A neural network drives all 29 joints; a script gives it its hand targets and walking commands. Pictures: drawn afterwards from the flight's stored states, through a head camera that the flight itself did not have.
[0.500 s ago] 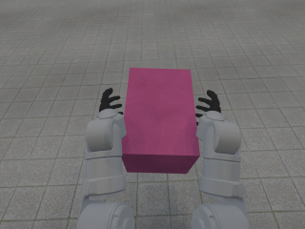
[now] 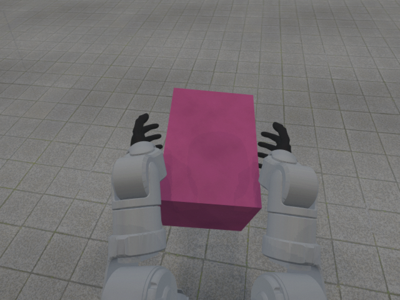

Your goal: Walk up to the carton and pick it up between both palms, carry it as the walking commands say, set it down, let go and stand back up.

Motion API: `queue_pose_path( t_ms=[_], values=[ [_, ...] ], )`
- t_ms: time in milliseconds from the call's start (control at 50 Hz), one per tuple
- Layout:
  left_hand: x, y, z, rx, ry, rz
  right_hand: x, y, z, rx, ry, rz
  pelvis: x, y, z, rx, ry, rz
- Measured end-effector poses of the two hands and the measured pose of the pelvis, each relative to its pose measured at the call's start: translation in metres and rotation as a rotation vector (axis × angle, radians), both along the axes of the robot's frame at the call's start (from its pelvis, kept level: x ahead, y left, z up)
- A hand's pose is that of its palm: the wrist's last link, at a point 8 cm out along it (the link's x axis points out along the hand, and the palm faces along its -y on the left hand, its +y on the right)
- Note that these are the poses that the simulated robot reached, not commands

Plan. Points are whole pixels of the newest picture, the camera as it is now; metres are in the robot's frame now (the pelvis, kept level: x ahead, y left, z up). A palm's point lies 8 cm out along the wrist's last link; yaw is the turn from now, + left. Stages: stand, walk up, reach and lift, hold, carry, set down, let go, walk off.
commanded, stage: carry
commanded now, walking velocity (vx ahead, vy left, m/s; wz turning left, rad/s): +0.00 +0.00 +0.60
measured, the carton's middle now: (207, 160) +0.41 -0.01 +0.05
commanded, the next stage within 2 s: none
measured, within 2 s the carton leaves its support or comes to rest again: neither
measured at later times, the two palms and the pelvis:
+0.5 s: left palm (51, 235) +0.23 +0.23 +0.13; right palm (209, 198) +0.29 -0.01 +0.11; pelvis -0.09 +0.01 -0.01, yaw +18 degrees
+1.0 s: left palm out of the picture +0.06 +0.30 +0.12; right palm (141, 255) +0.20 +0.09 +0.11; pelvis -0.17 -0.02 -0.01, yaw +34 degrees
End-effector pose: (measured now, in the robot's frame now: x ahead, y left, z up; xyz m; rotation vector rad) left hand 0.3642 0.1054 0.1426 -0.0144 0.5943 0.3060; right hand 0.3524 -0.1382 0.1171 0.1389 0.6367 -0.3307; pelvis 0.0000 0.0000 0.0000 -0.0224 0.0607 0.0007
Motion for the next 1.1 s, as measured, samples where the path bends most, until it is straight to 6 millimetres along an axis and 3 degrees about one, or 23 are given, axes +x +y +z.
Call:
queue_pose_path(
  t_ms=[120, 180, 240, 320, 460, 520, 580, 640, 720, 780, 880, 960, 1040, 1100],
  values=[
    [-0.036, 0.069, 0.002, -0.007, -0.017, 0.157, 0.006, 0.070, 0.013, -0.017, -0.035, 0.153, -0.016, 0.012, -0.001, -0.005, 0.020, 0.162],
    [-0.056, 0.107, -0.008, -0.016, -0.012, 0.227, 0.003, 0.111, 0.006, -0.043, -0.021, 0.236, -0.023, 0.023, -0.008, 0.000, 0.007, 0.214],
    [-0.076, 0.132, -0.019, -0.023, 0.020, 0.276, -0.010, 0.137, -0.007, -0.064, 0.039, 0.306, -0.034, 0.025, -0.006, 0.005, -0.012, 0.241],
    [-0.096, 0.139, -0.023, -0.039, 0.024, 0.289, -0.027, 0.144, -0.012, -0.076, 0.059, 0.323, -0.051, 0.024, -0.006, -0.008, -0.021, 0.255],
    [-0.127, 0.121, -0.021, -0.018, -0.001, 0.290, -0.055, 0.128, -0.012, -0.028, 0.016, 0.305, -0.084, 0.011, -0.010, -0.001, -0.013, 0.277],
    [-0.145, 0.124, -0.014, -0.016, 0.010, 0.319, -0.067, 0.133, -0.011, -0.022, 0.023, 0.330, -0.091, 0.010, -0.007, 0.010, -0.012, 0.323],
    [-0.167, 0.142, -0.008, -0.002, -0.003, 0.382, -0.073, 0.155, -0.005, -0.011, 0.005, 0.390, -0.099, 0.010, -0.006, 0.009, -0.006, 0.391],
    [-0.195, 0.169, -0.008, -0.006, -0.011, 0.466, -0.082, 0.190, -0.001, -0.017, -0.008, 0.473, -0.106, 0.012, -0.007, -0.005, 0.007, 0.475],
    [-0.234, 0.205, -0.022, -0.037, 0.000, 0.560, -0.100, 0.236, -0.006, -0.063, 0.006, 0.572, -0.119, 0.019, -0.010, -0.008, 0.007, 0.553],
    [-0.259, 0.219, -0.032, -0.057, 0.031, 0.599, -0.118, 0.254, -0.014, -0.098, 0.046, 0.629, -0.130, 0.017, -0.007, -0.011, -0.012, 0.578],
    [-0.284, 0.217, -0.028, -0.061, 0.006, 0.617, -0.140, 0.254, -0.010, -0.087, 0.031, 0.644, -0.150, 0.009, -0.006, -0.020, -0.027, 0.590],
    [-0.296, 0.202, -0.026, -0.051, -0.019, 0.618, -0.150, 0.240, -0.005, -0.066, 0.003, 0.642, -0.165, -0.007, -0.009, -0.015, -0.005, 0.587],
    [-0.314, 0.182, -0.023, -0.022, 0.007, 0.633, -0.164, 0.223, -0.013, -0.026, 0.021, 0.649, -0.179, -0.024, -0.007, -0.013, -0.007, 0.620],
    [-0.333, 0.177, -0.014, -0.009, 0.017, 0.667, -0.179, 0.222, -0.013, -0.007, 0.032, 0.680, -0.186, -0.030, -0.004, 0.006, -0.006, 0.666]
  ],
)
